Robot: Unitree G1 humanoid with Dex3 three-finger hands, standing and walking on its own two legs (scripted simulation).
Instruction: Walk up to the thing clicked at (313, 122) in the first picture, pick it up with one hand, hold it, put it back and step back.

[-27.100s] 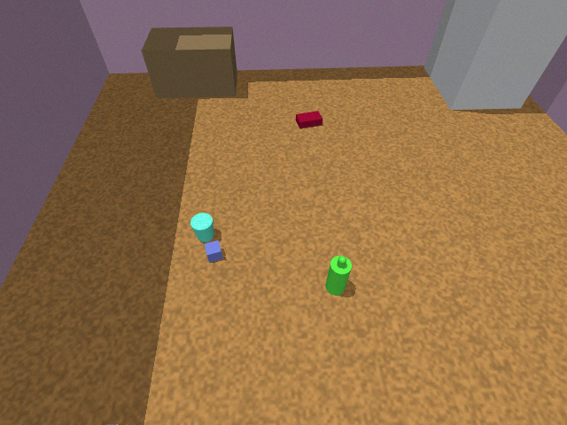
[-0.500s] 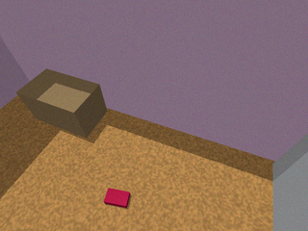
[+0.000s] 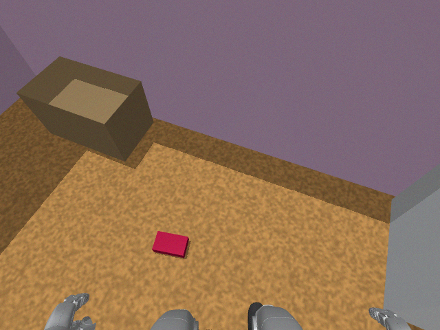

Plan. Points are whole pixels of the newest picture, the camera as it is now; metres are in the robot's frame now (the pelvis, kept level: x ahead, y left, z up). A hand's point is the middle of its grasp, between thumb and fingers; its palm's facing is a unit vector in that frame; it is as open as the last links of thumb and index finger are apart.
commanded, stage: walk up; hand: left
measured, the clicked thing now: (170, 244) +0.44 +0.23 -0.75
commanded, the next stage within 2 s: stand in 1.80 s
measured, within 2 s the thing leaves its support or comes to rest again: neither
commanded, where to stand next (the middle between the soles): +0.06 -0.01 m, yaw +0 degrees
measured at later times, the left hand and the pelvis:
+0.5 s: hand out of the picture +0.06 +0.28 -0.15, palm faces -0.12 -0.94 -0.32, open 7.4 cm; pelvis -0.03 +0.00 +0.00, yaw -4 degrees
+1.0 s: hand out of the picture +0.09 +0.23 -0.13, palm faces -0.01 -0.90 -0.44, open 7.4 cm; pelvis +0.00 -0.04 +0.00, yaw +0 degrees
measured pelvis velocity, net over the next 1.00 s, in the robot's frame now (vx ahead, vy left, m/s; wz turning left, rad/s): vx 0.00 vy -0.04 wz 0.00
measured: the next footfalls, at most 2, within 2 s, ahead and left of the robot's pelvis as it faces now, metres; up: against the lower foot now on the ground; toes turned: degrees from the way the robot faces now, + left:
right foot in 0.58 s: +0.06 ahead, -0.15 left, +0.00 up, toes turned -4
left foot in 1.12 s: +0.03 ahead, +0.13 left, +0.00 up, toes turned +0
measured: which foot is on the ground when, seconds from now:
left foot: down 0.00-0.60, up 0.62-1.00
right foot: down 0.00-0.12, up 0.14-0.56, down 0.58-1.00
